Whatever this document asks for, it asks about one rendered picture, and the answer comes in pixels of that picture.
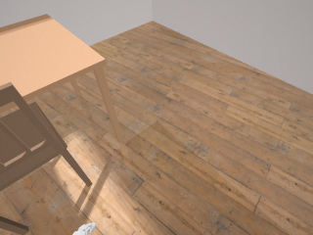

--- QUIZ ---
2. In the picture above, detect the left robot hand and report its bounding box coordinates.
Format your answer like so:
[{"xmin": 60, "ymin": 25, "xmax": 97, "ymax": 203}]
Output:
[{"xmin": 72, "ymin": 222, "xmax": 97, "ymax": 235}]

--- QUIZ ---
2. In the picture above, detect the table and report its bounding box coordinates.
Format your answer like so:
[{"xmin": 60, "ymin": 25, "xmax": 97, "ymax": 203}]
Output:
[{"xmin": 0, "ymin": 14, "xmax": 124, "ymax": 143}]

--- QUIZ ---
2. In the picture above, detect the chair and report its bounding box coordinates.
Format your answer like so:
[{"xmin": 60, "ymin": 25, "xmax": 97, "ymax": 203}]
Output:
[{"xmin": 0, "ymin": 81, "xmax": 93, "ymax": 235}]

